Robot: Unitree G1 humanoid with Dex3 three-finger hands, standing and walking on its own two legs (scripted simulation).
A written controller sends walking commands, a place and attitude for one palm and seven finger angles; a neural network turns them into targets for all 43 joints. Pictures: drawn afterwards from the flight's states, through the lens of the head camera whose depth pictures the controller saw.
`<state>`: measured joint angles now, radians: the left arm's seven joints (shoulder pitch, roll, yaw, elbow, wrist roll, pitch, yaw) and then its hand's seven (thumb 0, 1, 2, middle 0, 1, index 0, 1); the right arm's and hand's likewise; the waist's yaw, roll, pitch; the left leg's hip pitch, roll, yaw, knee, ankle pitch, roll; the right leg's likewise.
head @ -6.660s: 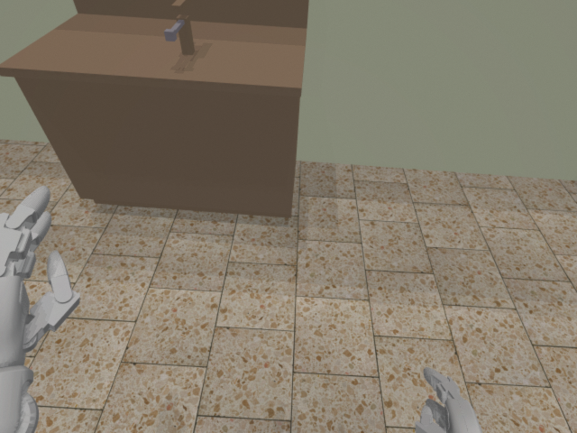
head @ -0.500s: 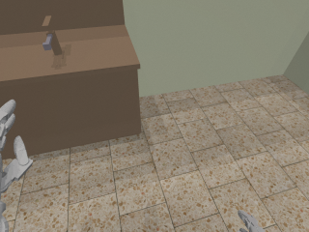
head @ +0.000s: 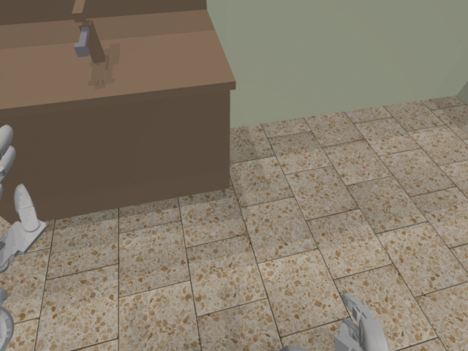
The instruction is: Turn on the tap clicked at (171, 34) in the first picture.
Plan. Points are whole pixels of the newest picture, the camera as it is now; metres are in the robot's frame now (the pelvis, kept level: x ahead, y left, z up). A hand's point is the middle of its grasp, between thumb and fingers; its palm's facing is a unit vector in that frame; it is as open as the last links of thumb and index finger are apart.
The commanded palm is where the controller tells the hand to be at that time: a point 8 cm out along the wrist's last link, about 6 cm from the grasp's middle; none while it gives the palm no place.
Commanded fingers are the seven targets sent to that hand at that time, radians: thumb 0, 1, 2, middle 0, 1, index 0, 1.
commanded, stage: take the last steps up to it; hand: left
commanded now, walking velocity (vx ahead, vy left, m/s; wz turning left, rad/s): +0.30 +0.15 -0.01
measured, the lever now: (81, 49) +0.81 +0.47 +0.07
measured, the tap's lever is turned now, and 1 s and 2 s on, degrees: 0 0 0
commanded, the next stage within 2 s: come to a stop and stand still in 1.48 s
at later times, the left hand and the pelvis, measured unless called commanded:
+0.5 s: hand (40, 154) +0.33 +0.30 +0.18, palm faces +0.40 -0.80 -0.45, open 7.4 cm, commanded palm +0.28 +0.34 +0.18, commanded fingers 0.00 0.90 0.90 -0.20 -0.30 -0.20 -0.30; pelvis +0.12 +0.07 -0.01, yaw -1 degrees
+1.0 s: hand (68, 104) +0.44 +0.30 +0.18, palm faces +0.39 -0.81 -0.44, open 7.4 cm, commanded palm +0.38 +0.35 +0.18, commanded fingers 0.00 0.90 0.90 -0.20 -0.30 -0.20 -0.30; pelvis +0.22 +0.08 +0.01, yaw -1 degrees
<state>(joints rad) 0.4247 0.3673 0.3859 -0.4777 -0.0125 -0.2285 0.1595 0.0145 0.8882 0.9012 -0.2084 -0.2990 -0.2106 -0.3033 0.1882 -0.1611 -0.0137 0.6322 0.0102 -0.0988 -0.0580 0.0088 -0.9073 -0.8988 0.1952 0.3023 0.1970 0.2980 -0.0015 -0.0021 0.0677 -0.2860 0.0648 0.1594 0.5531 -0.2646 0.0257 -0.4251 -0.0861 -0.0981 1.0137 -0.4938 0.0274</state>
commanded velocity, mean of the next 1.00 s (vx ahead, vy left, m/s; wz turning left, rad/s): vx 0.29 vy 0.11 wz -0.03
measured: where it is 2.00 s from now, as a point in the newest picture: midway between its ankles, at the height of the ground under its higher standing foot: (211, 304)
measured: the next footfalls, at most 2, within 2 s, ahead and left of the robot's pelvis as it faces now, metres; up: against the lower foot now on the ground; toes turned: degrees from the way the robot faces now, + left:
right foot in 0.14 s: +0.09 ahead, -0.09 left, +0.00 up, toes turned -10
left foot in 0.46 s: +0.21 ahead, +0.21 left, +0.00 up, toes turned +11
